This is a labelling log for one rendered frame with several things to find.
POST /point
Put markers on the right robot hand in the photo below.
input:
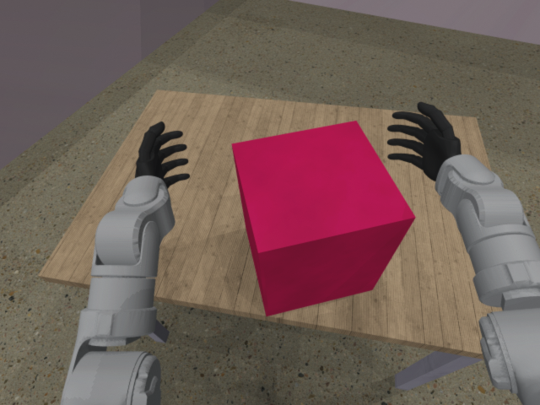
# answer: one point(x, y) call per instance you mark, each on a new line
point(437, 136)

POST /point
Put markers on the left robot hand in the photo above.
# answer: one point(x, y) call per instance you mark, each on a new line
point(150, 157)

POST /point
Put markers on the robot right upper arm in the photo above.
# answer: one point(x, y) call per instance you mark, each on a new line
point(511, 350)

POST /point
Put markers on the carton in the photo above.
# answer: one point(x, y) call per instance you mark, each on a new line
point(323, 216)

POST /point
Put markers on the table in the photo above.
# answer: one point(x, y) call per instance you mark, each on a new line
point(425, 297)

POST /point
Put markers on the robot left upper arm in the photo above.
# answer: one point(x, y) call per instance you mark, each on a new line
point(115, 378)

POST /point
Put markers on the right robot forearm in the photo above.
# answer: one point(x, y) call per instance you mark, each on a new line
point(498, 238)

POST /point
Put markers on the left robot forearm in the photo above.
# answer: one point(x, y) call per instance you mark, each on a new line
point(126, 255)

